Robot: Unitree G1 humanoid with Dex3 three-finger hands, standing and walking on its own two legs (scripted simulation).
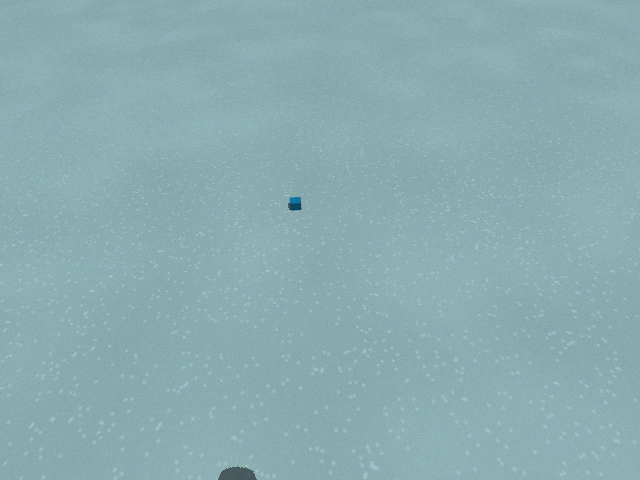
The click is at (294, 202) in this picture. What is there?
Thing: small box
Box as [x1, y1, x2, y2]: [290, 197, 300, 210]
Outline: 291,197 291,210 300,209 300,197
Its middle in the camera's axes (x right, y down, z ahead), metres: -0.11 -0.17 +1.84
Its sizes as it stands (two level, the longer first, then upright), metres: 0.052 0.045 0.044
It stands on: the floor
